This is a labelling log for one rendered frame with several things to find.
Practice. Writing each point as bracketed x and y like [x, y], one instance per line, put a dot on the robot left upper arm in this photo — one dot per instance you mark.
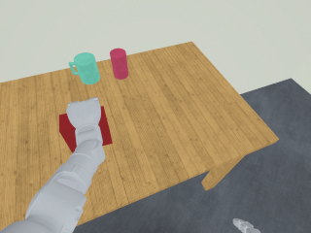
[57, 210]

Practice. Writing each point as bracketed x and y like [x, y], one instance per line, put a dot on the table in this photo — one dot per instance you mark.
[173, 118]

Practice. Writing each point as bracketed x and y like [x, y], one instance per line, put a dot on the sponge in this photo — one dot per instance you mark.
[67, 130]

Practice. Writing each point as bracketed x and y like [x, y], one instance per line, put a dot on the left robot hand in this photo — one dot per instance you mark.
[88, 111]

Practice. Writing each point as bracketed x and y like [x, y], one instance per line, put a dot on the right robot hand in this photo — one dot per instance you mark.
[244, 226]

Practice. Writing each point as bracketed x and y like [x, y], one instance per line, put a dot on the left robot forearm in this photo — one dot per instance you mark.
[79, 169]

